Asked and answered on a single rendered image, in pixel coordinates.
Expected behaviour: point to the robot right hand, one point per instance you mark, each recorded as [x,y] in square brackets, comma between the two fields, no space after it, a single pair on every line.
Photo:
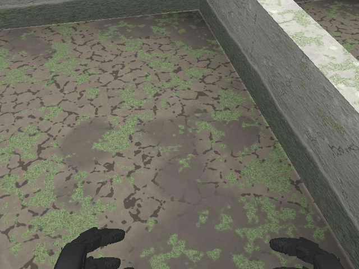
[307,251]

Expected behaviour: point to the robot left hand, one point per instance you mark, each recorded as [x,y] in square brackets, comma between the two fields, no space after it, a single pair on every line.
[73,255]

